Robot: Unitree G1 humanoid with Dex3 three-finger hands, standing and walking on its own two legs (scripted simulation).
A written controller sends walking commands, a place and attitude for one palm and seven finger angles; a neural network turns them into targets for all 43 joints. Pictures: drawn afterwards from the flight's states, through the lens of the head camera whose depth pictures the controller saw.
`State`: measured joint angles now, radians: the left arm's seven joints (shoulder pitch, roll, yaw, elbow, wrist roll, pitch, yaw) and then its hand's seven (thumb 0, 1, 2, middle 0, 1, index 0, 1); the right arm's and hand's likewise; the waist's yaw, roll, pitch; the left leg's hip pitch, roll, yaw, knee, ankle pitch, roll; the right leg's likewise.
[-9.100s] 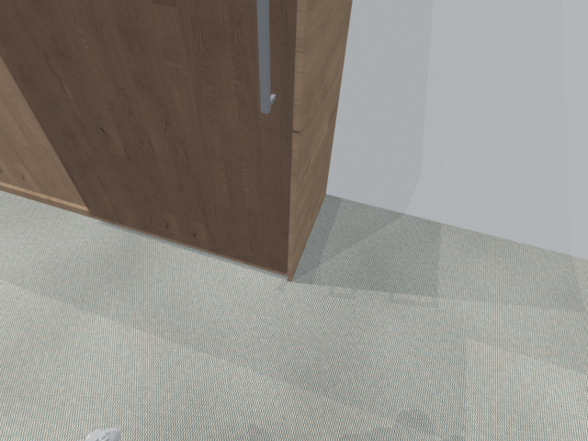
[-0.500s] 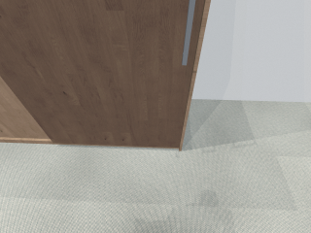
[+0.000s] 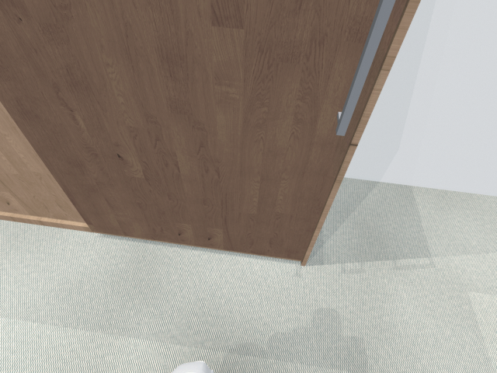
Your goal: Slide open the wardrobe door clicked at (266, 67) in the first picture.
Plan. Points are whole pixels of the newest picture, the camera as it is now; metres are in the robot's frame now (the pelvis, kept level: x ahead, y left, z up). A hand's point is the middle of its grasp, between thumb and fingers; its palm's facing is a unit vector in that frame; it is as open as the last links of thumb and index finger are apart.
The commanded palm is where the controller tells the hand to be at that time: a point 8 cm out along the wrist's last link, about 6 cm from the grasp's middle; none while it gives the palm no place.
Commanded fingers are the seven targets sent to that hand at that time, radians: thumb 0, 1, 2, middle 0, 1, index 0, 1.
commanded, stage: take the last steps up to it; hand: right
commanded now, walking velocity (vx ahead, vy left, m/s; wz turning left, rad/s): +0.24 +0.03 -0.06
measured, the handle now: (362, 61) +0.62 -0.14 +0.20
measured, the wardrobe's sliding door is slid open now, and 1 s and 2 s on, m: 0.00 0.00 0.00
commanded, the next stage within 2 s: come to a stop and stand still in 0.28 s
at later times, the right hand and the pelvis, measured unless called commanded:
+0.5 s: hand out of the picture +0.12 -0.18 -0.17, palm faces +0.08 +0.99 -0.13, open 7.3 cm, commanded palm none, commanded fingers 0.00 -0.90 -0.90 0.20 0.30 0.20 0.30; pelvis +0.14 -0.02 +0.02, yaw -1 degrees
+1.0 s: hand (343, 350) +0.20 -0.16 -0.14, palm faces +0.07 +0.96 -0.27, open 7.3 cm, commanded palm none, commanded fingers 0.00 -0.90 -0.90 0.20 0.30 0.20 0.30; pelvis +0.14 +0.03 +0.02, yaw -1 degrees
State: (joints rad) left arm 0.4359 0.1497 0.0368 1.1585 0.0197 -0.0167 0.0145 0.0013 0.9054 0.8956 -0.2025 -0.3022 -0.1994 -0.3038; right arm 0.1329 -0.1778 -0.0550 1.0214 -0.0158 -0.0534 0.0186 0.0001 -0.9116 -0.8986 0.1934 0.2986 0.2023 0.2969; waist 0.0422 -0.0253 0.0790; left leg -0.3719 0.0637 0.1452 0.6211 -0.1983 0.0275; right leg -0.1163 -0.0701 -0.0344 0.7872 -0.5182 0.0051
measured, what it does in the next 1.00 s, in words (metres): walks ahead: right foot, then left foot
